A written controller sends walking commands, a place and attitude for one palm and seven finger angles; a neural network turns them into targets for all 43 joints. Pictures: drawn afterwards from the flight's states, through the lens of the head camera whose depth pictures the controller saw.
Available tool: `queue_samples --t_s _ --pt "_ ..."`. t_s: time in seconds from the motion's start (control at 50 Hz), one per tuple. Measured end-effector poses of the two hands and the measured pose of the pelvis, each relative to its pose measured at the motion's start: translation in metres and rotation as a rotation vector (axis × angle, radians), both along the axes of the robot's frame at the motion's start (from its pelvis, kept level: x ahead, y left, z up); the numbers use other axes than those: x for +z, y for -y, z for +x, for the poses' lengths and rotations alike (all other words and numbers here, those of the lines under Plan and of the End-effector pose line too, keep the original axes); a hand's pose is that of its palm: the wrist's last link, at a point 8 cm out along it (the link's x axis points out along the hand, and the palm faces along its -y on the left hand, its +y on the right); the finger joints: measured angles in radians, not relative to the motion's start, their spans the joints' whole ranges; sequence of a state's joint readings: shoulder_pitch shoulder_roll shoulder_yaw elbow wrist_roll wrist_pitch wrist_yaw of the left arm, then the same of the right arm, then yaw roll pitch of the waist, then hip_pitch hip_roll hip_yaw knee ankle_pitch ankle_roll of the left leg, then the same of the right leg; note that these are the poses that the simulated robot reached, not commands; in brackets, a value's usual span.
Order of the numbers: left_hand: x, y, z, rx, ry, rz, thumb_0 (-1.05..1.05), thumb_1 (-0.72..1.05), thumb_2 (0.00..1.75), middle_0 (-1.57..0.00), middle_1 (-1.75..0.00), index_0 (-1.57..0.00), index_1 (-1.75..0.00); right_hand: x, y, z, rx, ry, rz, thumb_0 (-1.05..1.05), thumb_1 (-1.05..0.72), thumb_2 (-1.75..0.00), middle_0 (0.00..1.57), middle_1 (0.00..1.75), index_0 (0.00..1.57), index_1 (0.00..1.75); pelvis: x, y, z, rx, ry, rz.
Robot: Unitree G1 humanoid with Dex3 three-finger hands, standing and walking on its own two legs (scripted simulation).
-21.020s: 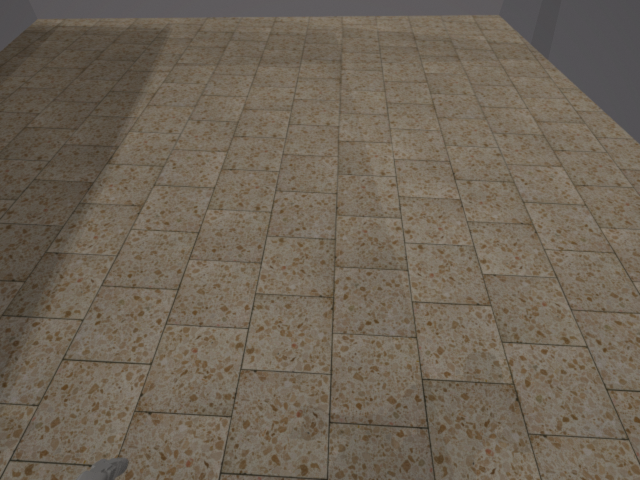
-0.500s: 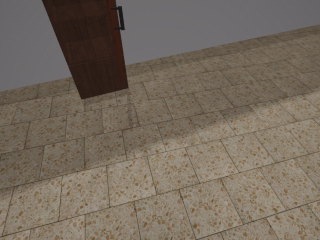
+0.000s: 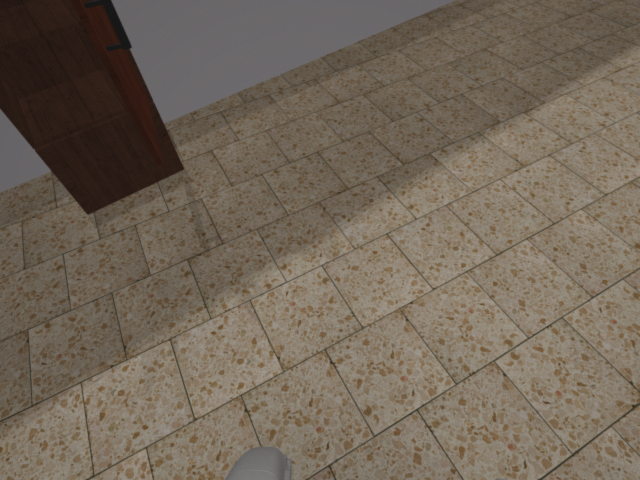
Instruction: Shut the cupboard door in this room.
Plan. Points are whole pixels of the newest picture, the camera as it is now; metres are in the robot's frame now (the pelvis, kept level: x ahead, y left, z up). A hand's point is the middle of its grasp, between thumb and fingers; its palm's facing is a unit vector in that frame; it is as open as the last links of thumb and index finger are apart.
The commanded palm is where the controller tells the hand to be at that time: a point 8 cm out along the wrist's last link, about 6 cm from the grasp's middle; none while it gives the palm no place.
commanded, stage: walk around to get in front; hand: left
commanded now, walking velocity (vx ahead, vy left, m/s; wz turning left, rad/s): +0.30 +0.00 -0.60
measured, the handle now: (108, 25) +1.07 +0.66 +0.05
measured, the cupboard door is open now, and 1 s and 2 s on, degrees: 77 77 77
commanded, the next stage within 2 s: none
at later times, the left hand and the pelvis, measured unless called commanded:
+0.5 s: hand (177, 416) +0.21 +0.27 -0.18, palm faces -0.21 -0.95 -0.21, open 7.4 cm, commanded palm none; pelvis +0.16 +0.07 +0.00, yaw -17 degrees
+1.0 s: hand (348, 248) +0.55 +0.01 -0.17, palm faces -0.57 -0.81 -0.17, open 7.4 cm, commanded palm none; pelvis +0.35 -0.06 -0.01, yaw -31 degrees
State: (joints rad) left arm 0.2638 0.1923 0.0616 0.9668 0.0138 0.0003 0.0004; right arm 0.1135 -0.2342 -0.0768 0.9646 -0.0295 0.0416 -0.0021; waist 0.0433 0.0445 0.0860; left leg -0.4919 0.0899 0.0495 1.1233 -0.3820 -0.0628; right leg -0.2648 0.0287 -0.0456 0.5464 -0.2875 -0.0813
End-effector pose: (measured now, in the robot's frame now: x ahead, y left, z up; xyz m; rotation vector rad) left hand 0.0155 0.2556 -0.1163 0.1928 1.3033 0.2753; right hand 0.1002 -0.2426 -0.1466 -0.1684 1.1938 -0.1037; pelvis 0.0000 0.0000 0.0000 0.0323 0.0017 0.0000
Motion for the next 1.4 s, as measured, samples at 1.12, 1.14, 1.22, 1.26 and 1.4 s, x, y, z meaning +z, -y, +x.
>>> queue_samples --t_s 1.12,1.14,1.22,1.26,1.4 --pt "-0.006 0.168 0.572 -0.659 0.121 -0.077 -0.04 0.96 0.90 -0.20 -0.30 -0.21 -0.30 0.000 0.034 0.189 -0.659 -0.109 0.063 0.01 -0.92 -0.90 0.20 0.30 0.20 0.30 0.002 0.080 0.393 -0.549 -0.012 -0.030" --pt "-0.005 0.164 0.575 -0.652 0.109 -0.065 -0.04 0.96 0.90 -0.20 -0.30 -0.21 -0.30 0.002 0.047 0.206 -0.650 -0.081 0.047 0.01 -0.93 -0.90 0.20 0.30 0.20 0.30 0.003 0.083 0.402 -0.550 -0.013 -0.031" --pt "-0.006 0.149 0.580 -0.614 0.042 -0.040 -0.03 0.94 0.90 -0.20 -0.30 -0.20 -0.30 0.011 0.090 0.274 -0.601 0.016 0.004 0.01 -0.94 -0.90 0.20 0.30 0.20 0.30 0.004 0.094 0.437 -0.554 -0.017 -0.036" --pt "-0.010 0.144 0.580 -0.590 -0.006 -0.039 -0.02 0.93 0.90 -0.20 -0.30 -0.20 -0.30 0.016 0.106 0.308 -0.572 0.050 -0.014 0.01 -0.93 -0.90 0.20 0.30 0.20 0.30 0.003 0.099 0.457 -0.554 -0.018 -0.039" --pt "-0.039 0.134 0.587 -0.515 -0.215 -0.065 0.00 0.91 0.90 -0.20 -0.30 -0.20 -0.30 0.018 0.140 0.424 -0.487 0.142 -0.088 0.01 -0.92 -0.90 0.20 0.30 0.20 0.30 -0.014 0.110 0.536 -0.566 -0.011 -0.043"
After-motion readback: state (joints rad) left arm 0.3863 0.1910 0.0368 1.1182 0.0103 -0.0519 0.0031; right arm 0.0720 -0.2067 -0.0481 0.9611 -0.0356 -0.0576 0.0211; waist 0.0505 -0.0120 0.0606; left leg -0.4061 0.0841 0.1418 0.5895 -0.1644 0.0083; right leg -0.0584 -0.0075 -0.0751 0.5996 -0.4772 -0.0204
